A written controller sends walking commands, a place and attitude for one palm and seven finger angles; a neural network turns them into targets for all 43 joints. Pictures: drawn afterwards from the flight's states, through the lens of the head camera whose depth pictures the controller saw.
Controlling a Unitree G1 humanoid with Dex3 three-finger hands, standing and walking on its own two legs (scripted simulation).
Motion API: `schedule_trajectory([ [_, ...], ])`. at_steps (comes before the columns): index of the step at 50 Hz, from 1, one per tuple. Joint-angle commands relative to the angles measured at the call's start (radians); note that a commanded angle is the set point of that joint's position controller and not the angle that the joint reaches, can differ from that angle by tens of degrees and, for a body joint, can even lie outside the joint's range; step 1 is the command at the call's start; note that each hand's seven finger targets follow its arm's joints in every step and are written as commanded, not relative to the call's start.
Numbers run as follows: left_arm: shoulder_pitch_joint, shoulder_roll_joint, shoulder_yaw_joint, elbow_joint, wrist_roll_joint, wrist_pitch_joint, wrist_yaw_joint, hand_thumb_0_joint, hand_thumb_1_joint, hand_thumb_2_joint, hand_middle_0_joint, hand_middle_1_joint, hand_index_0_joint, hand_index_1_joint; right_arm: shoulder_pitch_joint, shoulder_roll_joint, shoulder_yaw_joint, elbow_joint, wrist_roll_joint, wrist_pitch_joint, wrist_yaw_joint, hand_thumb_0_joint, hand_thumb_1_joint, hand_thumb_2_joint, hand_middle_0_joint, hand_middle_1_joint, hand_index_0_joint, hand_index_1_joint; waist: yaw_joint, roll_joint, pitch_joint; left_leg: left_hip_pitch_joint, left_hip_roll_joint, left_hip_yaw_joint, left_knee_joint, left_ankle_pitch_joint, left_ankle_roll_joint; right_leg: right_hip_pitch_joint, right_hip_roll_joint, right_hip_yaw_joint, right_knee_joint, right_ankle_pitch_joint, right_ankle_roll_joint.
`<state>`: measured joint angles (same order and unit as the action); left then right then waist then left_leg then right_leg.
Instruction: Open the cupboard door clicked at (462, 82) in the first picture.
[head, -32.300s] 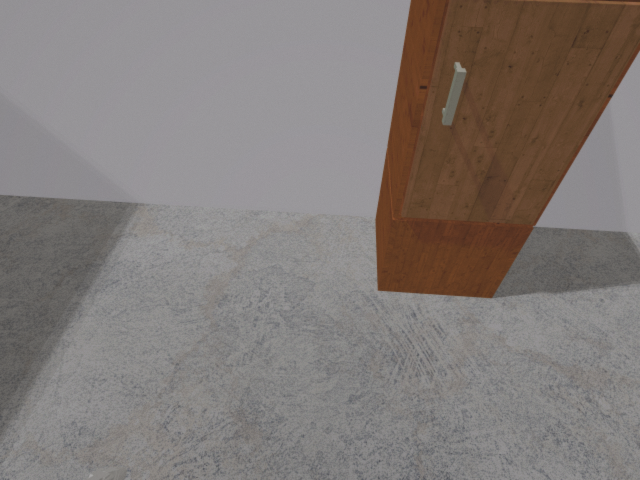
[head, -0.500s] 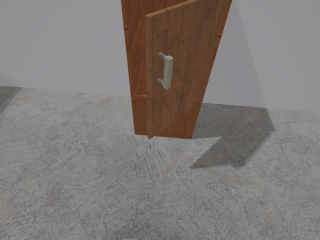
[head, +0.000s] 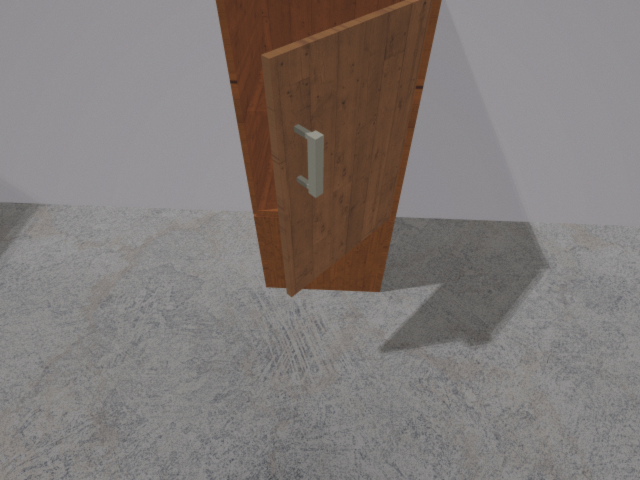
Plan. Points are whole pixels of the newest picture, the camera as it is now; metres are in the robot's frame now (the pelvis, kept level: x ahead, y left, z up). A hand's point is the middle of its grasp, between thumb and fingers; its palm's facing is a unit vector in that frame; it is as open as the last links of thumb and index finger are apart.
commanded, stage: let the arm hang, fingers relaxed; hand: left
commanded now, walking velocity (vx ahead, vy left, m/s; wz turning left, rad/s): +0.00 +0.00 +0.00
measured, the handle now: (308, 161) +0.60 +0.05 +0.06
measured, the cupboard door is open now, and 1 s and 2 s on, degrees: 48 48 48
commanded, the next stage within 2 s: look to check the result in 0.08 s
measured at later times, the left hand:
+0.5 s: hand out of the picture +0.02 +0.16 -0.17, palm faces +0.04 -0.97 -0.22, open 7.4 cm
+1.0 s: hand out of the picture +0.04 +0.17 -0.18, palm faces -0.02 -0.98 -0.20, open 7.4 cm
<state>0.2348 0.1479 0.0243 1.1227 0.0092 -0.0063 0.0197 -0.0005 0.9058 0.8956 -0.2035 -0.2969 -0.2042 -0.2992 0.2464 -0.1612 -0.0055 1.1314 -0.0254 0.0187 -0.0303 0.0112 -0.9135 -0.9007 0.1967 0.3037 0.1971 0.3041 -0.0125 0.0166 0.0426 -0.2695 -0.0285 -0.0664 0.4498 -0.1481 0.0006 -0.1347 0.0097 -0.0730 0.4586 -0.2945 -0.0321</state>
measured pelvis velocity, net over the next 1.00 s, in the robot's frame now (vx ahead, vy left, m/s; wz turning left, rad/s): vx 0.03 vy -0.01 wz -0.11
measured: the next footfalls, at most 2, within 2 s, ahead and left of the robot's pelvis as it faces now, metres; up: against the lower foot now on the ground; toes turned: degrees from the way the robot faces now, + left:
left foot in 1.66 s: +0.12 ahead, +0.08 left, +0.00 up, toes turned -28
right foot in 1.92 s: -0.03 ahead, -0.16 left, +0.00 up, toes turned -39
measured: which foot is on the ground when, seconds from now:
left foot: down 0.00-1.00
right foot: down 0.00-1.00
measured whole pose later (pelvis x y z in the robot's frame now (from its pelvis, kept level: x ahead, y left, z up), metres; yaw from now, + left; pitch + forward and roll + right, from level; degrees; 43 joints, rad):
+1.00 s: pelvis +0.03 -0.01 +0.00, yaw -6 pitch -2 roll +0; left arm 0.28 0.15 0.07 1.10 0.01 0.04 0.02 0.00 0.90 0.90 -0.21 -0.30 -0.21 -0.30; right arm 0.21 -0.16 -0.03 1.09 -0.02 0.04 -0.06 0.01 -0.91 -0.90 0.20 0.30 0.20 0.30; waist 0.01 0.01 0.07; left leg -0.25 0.04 0.02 0.54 -0.26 -0.02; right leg -0.13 0.07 0.02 0.50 -0.34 -0.06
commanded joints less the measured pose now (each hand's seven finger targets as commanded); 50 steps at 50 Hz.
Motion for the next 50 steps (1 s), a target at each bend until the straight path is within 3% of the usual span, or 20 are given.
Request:
schedule_trajectory([
  [1,0.079,0.131,0.022,-0.012,-0.005,-0.005,0.015,0.000,0.900,0.900,-0.200,-0.300,-0.200,-0.300,0.038,-0.085,-0.014,-0.025,0.002,-0.019,-0.004,0.000,-0.900,-0.900,0.200,0.300,0.200,0.300,0.014,0.024,0.023,0.032,0.088,-0.071,-0.062,0.119,0.031,-0.031,-0.115,0.090,-0.119,0.089,-0.028],
  [11,0.063,0.129,0.020,-0.014,-0.007,-0.007,0.019,0.000,0.900,0.900,-0.200,-0.300,-0.200,-0.300,0.028,-0.090,-0.014,-0.020,0.005,-0.015,-0.010,0.000,-0.900,-0.900,0.200,0.300,0.200,0.300,0.006,-0.027,0.021,0.063,0.093,-0.048,-0.051,0.149,0.027,-0.008,-0.121,0.090,-0.139,0.177,-0.022],
  [18,0.079,0.125,0.017,-0.007,-0.007,-0.008,0.020,0.000,0.900,0.900,-0.200,-0.300,-0.200,-0.300,0.016,-0.097,-0.013,-0.015,0.005,-0.015,-0.013,0.000,-0.900,-0.900,0.200,0.300,0.200,0.300,0.008,-0.016,0.012,0.094,0.097,-0.041,-0.049,0.166,0.028,-0.004,-0.118,0.093,-0.145,0.213,-0.019],
  [21,0.088,0.128,0.016,-0.006,-0.007,-0.010,0.022,0.000,0.900,0.900,-0.200,-0.300,-0.200,-0.300,0.015,-0.097,-0.014,-0.016,0.007,-0.016,-0.014,0.000,-0.900,-0.900,0.200,0.300,0.200,0.300,0.008,-0.046,0.000,0.103,0.100,-0.030,-0.043,0.177,0.028,0.009,-0.121,0.093,-0.145,0.264,-0.013],
  [32,0.096,0.122,0.014,-0.003,-0.008,-0.009,0.021,0.000,0.900,0.900,-0.200,-0.300,-0.200,-0.300,0.013,-0.097,-0.011,-0.013,0.007,-0.015,-0.017,0.000,-0.900,-0.900,0.200,0.300,0.200,0.300,0.008,-0.011,0.024,0.101,0.101,-0.028,-0.051,0.162,0.026,0.006,-0.116,0.099,-0.156,0.241,-0.012],
  [37,0.098,0.121,0.015,-0.004,-0.008,-0.010,0.022,0.000,0.900,0.900,-0.200,-0.300,-0.200,-0.300,0.014,-0.095,-0.012,-0.013,0.008,-0.018,-0.018,0.000,-0.900,-0.900,0.200,0.300,0.200,0.300,0.010,-0.025,0.023,0.105,0.102,-0.024,-0.050,0.175,0.027,0.013,-0.117,0.097,-0.156,0.278,-0.009],
  [40,0.106,0.119,0.025,-0.015,-0.005,0.002,0.024,0.000,0.900,0.900,-0.200,-0.300,-0.200,-0.300,0.031,-0.087,-0.020,-0.014,0.008,-0.007,-0.024,0.000,-0.900,-0.900,0.200,0.300,0.200,0.300,0.009,-0.033,0.026,0.101,0.112,0.013,-0.011,0.151,0.018,-0.004,-0.115,0.126,-0.139,0.325,-0.009],
  [46,0.067,0.161,0.067,-0.071,0.004,0.030,0.013,0.000,0.900,0.900,-0.200,-0.300,-0.200,-0.300,0.021,-0.107,-0.053,-0.069,0.004,0.009,-0.032,0.000,-0.900,-0.900,0.200,0.300,0.200,0.300,0.002,-0.057,0.034,0.035,0.119,0.079,0.085,0.023,0.002,-0.055,-0.142,0.227,-0.078,0.321,-0.065],
  [50,0.040,0.160,0.078,-0.107,0.005,0.038,0.003,0.000,0.900,0.900,-0.200,-0.300,-0.200,-0.300,0.019,-0.123,-0.064,-0.106,0.003,0.006,-0.034,0.000,-0.900,-0.900,0.200,0.300,0.200,0.300,0.001,-0.018,0.024,0.060,0.158,0.057,0.059,0.014,0.015,-0.124,-0.096,0.237,-0.019,0.281,-0.051],
])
